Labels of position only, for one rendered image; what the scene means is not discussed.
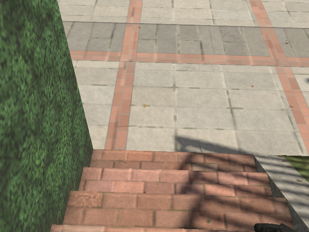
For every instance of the stairs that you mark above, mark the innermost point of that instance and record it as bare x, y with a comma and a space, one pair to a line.
159, 191

